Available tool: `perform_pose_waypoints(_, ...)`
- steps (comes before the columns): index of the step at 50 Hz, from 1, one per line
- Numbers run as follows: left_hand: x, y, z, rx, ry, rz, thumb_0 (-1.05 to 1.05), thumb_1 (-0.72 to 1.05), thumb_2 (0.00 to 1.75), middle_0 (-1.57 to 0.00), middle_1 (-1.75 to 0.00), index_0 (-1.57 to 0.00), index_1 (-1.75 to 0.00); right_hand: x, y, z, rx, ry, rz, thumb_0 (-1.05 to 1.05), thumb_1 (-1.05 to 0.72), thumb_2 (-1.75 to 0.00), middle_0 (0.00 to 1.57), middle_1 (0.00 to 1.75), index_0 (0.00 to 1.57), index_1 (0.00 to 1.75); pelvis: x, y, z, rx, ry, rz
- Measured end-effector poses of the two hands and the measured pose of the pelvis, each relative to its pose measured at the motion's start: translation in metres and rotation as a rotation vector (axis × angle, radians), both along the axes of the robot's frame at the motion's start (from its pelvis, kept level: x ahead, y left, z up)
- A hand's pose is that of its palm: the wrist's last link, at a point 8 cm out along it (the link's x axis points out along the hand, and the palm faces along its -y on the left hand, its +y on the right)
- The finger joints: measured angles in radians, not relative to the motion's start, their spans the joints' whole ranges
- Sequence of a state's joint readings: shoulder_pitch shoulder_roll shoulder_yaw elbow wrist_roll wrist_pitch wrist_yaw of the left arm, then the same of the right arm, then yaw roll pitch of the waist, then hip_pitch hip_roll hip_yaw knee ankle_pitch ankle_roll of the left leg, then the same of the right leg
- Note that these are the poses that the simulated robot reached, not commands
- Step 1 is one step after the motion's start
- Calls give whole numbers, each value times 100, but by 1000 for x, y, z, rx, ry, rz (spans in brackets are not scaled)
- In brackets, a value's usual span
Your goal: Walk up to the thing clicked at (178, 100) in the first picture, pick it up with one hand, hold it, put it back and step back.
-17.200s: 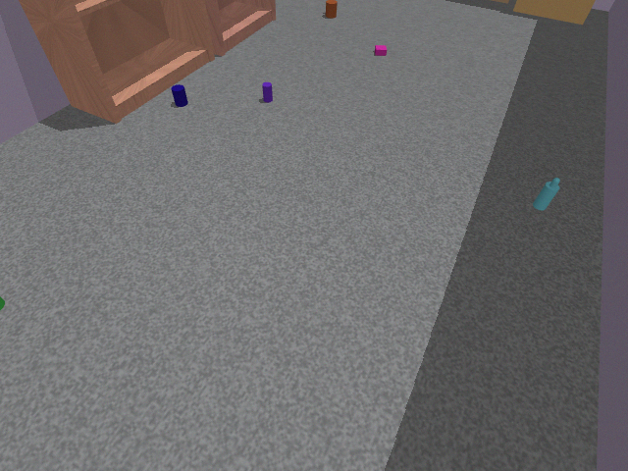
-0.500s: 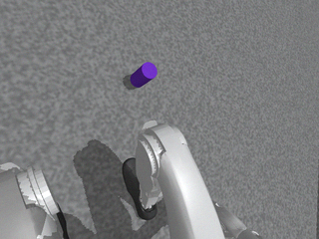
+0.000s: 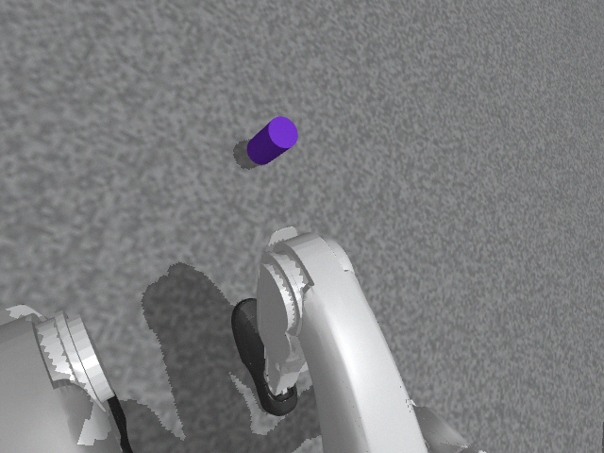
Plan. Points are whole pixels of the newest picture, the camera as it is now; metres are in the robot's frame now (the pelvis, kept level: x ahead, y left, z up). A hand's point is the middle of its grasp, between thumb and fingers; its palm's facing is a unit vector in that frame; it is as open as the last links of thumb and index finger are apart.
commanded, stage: close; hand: left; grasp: from above
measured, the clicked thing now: out of the picture +0.47 +0.34 -0.26
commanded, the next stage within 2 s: settle in 0.72 s
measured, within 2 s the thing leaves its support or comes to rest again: leaves its support in 1.18 s
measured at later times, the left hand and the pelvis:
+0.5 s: hand out of the picture +0.45 +0.34 -0.22, palm faces -0.43 -0.15 -0.89, open 10.8 cm; pelvis +0.00 +0.00 +0.00, yaw +0 degrees
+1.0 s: hand out of the picture +0.46 +0.34 -0.22, palm faces -0.43 -0.15 -0.89, open 10.5 cm; pelvis +0.00 +0.00 +0.00, yaw +0 degrees
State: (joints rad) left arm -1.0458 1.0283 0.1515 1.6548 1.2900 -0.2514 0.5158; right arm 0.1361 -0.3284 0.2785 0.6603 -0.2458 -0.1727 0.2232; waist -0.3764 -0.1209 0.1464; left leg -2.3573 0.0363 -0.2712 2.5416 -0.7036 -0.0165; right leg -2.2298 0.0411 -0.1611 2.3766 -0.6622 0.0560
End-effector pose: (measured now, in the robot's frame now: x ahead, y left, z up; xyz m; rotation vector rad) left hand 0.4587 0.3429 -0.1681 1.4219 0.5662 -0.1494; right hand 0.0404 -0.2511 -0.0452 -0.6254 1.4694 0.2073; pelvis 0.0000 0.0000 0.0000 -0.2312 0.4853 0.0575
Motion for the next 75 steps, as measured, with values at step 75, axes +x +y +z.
perform_pose_waypoints(75, 1, 17, 82, 86, -14, 39, 3, -7, 75, -65, -89, -56, -90, 47, -10, -9, 51, -114, -76, 0, -91, -90, 20, 30, 20, 29, 3, -1, 22, 36, 88, 33)
